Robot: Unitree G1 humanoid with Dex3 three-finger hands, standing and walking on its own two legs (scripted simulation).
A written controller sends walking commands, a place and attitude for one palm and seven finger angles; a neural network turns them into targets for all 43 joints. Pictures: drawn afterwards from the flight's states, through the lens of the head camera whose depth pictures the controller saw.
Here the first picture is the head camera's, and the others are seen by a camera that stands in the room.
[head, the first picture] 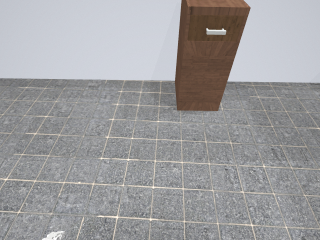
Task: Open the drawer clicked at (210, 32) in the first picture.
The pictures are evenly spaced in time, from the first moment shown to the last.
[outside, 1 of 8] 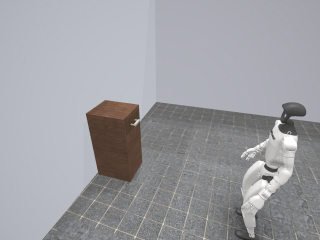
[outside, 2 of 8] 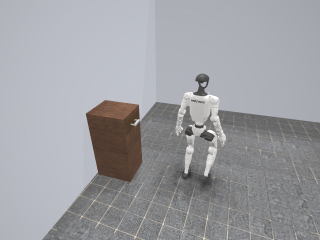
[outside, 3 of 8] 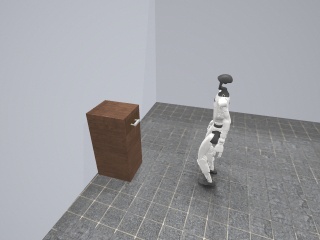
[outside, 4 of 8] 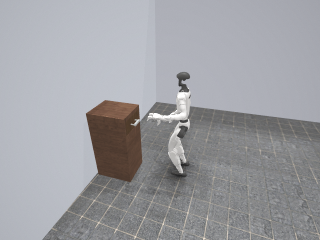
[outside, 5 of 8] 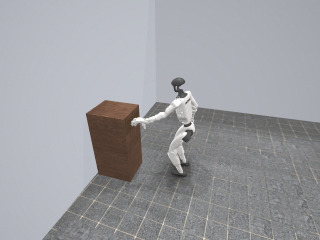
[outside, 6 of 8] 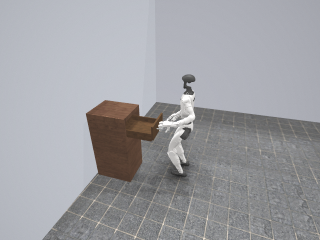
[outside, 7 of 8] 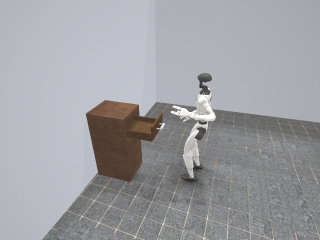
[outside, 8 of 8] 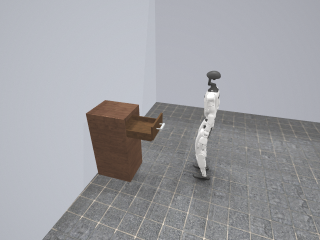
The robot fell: no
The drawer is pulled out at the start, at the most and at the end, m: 0.00 0.30 0.30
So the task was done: yes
